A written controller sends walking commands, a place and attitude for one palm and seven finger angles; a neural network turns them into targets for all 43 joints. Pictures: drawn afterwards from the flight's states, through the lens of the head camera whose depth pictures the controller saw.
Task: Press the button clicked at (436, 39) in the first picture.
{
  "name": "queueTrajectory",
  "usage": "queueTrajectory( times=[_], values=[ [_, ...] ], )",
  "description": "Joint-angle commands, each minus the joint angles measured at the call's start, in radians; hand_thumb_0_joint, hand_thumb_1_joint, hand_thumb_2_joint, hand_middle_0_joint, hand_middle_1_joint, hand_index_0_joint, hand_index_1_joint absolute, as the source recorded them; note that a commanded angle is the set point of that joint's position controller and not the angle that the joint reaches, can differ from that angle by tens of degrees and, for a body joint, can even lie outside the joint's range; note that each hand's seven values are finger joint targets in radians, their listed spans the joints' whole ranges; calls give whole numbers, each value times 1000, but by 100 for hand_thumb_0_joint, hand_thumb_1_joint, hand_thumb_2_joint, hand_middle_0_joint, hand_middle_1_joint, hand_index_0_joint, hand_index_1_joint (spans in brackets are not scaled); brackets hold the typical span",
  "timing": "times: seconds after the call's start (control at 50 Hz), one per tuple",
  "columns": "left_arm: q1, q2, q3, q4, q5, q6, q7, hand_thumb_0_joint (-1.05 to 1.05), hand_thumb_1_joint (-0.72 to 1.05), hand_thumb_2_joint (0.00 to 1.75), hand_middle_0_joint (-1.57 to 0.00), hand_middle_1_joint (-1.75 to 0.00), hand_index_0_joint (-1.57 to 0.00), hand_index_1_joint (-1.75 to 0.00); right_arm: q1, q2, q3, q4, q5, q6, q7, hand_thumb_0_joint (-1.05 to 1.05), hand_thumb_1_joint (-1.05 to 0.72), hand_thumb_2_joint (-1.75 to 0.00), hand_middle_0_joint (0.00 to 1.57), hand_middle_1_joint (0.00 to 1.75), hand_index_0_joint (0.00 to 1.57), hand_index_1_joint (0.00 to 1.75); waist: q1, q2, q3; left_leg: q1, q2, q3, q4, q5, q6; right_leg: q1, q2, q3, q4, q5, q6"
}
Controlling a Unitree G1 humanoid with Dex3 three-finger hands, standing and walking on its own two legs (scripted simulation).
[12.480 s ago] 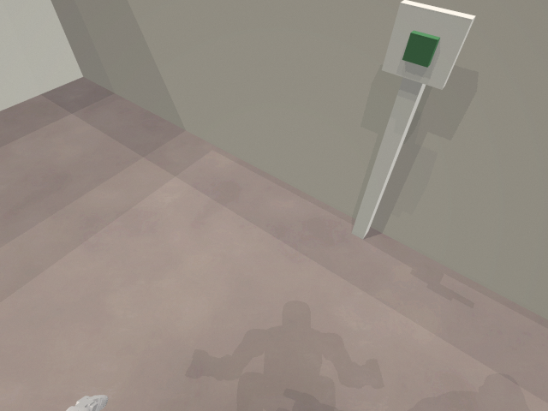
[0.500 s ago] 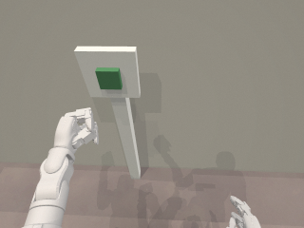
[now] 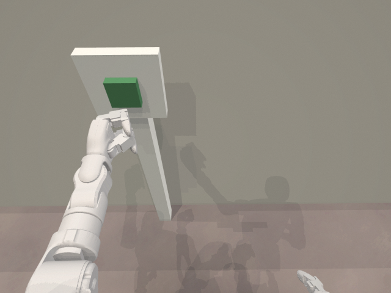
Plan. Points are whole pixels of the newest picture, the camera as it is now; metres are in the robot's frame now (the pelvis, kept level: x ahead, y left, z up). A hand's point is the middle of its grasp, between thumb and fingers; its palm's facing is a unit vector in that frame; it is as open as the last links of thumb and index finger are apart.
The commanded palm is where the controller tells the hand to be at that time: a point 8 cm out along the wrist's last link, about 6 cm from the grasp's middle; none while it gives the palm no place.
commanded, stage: aim a knuckle at the button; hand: left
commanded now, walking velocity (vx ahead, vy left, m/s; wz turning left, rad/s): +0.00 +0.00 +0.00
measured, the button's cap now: (124, 92) +0.52 +0.18 +0.13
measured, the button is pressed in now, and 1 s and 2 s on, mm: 0 0 13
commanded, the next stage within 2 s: press the button with the knuckle in 0.86 s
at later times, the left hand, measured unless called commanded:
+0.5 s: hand (135, 128) +0.44 +0.14 +0.09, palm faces +0.03 -1.00 +0.00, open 3.1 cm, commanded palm +0.41 +0.19 +0.10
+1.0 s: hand (139, 130) +0.43 +0.13 +0.09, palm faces +0.04 -1.00 -0.01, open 3.1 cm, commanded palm +0.41 +0.19 +0.10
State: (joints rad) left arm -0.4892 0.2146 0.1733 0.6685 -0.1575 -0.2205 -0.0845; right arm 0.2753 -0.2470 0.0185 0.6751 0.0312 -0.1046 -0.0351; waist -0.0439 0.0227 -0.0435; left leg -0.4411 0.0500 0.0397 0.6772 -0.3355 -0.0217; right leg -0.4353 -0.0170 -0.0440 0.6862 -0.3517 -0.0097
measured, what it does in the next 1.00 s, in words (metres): stands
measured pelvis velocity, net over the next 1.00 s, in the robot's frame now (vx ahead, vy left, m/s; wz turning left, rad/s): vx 0.00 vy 0.01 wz -0.02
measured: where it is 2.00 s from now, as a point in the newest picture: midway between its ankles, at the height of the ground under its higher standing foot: outside the picture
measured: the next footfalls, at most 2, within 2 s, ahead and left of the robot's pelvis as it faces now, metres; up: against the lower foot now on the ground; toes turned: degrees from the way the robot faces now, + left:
none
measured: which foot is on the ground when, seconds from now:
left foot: down 0.00-1.00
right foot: down 0.00-1.00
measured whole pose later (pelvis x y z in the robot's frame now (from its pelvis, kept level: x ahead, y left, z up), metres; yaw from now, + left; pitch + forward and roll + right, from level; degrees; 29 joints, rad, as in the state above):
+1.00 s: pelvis +0.00 +0.01 -0.01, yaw -1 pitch +9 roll +0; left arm -0.62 0.21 0.21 0.85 -0.11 -0.30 -0.03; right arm 0.32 -0.24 0.01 0.65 0.02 -0.03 0.00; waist -0.07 0.02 -0.07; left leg -0.54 0.06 0.05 0.75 -0.36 -0.01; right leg -0.54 -0.01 -0.03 0.74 -0.36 0.00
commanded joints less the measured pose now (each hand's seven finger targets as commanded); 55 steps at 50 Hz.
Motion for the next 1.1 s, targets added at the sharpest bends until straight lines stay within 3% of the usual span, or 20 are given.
queueTrajectory(
  times=[0.0,0.04,0.1,0.14,0.24,0.3,0.34,0.42,0.46,0.52,0.54,0.62,0.7,0.78,0.8,0.84,0.9,0.94,1.0,1.08],
  values=[
    [-481,194,68,-122,2,-105,9,0,90,90,-130,-150,-130,-150,29,-127,-48,-101,-3,-19,-7,0,-90,-90,20,30,20,30,-18,-62,-312,110,-53,-11,-39,243,43,101,27,24,-76,370,4],
    [-517,154,43,-82,7,-114,7,0,90,90,-130,-150,-130,-150,38,-124,-51,-99,-3,-12,-1,0,-90,-90,20,30,20,30,-23,-11,-323,120,-54,-7,-31,243,40,69,29,21,-66,368,1],
    [-599,191,69,11,14,-125,11,0,90,90,-130,-150,-130,-150,74,-135,-53,-81,-9,4,2,0,-90,-90,20,30,20,30,-42,-74,-311,77,-52,-14,-19,228,43,49,34,19,-59,351,2],
    [-644,198,81,26,22,-144,16,0,90,90,-130,-150,-130,-150,83,-133,-57,-82,-11,10,6,0,-90,-90,20,30,20,30,-38,-13,-350,86,-55,-8,-10,236,41,43,34,24,-47,358,-1],
    [-558,212,115,51,26,-170,14,0,90,90,-130,-150,-130,-150,106,-136,-63,-104,-17,30,20,0,-90,-90,20,30,20,30,-16,-32,-391,67,-50,-3,-1,274,42,65,42,18,-24,397,-4],
    [-583,236,125,49,30,-172,12,0,90,90,-130,-150,-130,-150,116,-140,-63,-108,-17,42,20,0,-90,-90,20,30,20,30,-28,-55,-368,42,-48,-3,-5,249,45,61,44,17,-26,374,-3],
    [-587,229,115,-12,28,-179,10,0,90,90,-130,-150,-130,-150,108,-136,-67,-119,-14,44,19,0,-90,-90,20,30,20,30,-26,3,-413,74,-47,4,1,259,44,63,45,24,-25,381,-3],
    [-578,228,116,-9,19,-173,15,0,90,90,-130,-150,-130,-150,119,-141,-68,-109,-12,45,16,0,-90,-90,20,30,20,30,-35,-33,-378,73,-39,-7,-1,255,44,36,51,13,-30,359,-3],
    [-602,185,80,-23,23,-170,17,0,90,90,-130,-150,-130,-150,108,-133,-66,-110,-9,42,17,0,-90,-90,20,30,20,30,-38,32,-361,88,-40,-8,-6,227,39,5,51,10,-33,319,-6],
    [-623,203,86,-25,27,-169,29,0,90,90,-130,-150,-130,-150,113,-140,-68,-103,-12,41,15,0,-90,-90,20,30,20,30,-46,3,-375,95,-38,-15,-3,231,42,3,51,9,-32,316,-5],
    [-620,154,51,-20,27,-165,29,0,90,90,-130,-150,-130,-150,110,-133,-65,-105,-11,39,17,0,-90,-90,20,30,20,30,-50,22,-369,106,-37,-16,-5,232,39,-11,52,4,-30,310,-6],
    [-650,132,34,10,33,-159,47,0,90,90,-130,-150,-130,-150,112,-135,-63,-99,-13,36,20,0,-90,-90,20,30,20,30,-57,2,-358,113,-35,-28,-2,231,37,-39,52,-5,-26,293,-7],
    [-600,161,73,33,40,-158,67,0,90,90,-130,-150,-130,-150,111,-140,-63,-109,-19,36,27,0,-90,-90,20,30,20,30,-36,-38,-372,92,-38,-25,0,233,39,-10,52,-2,-21,305,-8],
    [-559,169,76,-18,49,-164,69,0,90,90,-130,-150,-130,-150,97,-131,-61,-129,-18,40,31,0,-90,-90,20,30,20,30,-18,-14,-393,81,-43,-10,1,262,39,38,48,8,-13,363,-8],
    [-541,171,80,-19,49,-162,69,0,90,90,-130,-150,-130,-150,97,-132,-61,-135,-18,42,30,0,-90,-90,20,30,20,30,-18,-43,-387,74,-42,-11,3,262,42,44,49,6,-14,365,-7],
    [-559,140,52,-32,45,-156,64,0,90,90,-130,-150,-130,-150,89,-127,-60,-136,-13,43,31,0,-90,-90,20,30,20,30,-27,-19,-354,73,-42,-7,-1,248,40,26,48,7,-22,359,-5],
    [-583,197,93,-41,34,-151,62,0,90,90,-130,-150,-130,-150,88,-135,-61,-134,-14,46,21,0,-90,-90,20,30,20,30,-33,-70,-352,54,-45,-6,-2,211,45,49,47,18,-38,340,0],
    [-591,160,57,-74,34,-156,52,0,90,90,-130,-150,-130,-150,76,-124,-58,-138,-9,43,18,0,-90,-90,20,30,20,30,-33,-4,-367,79,-49,0,-4,218,44,49,45,22,-38,350,-3],
    [-678,150,28,-40,35,-161,47,0,90,90,-130,-150,-130,-150,86,-126,-56,-112,-9,40,12,0,-90,-90,20,30,20,30,-65,-20,-325,79,-45,-15,0,188,44,0,48,16,-44,306,-2],
    [-681,169,55,21,28,-163,43,0,90,90,-130,-150,-130,-150,97,-133,-59,-98,-11,36,11,0,-90,-90,20,30,20,30,-55,-10,-370,87,-50,-15,2,195,43,11,45,19,-43,314,-2]
  ],
)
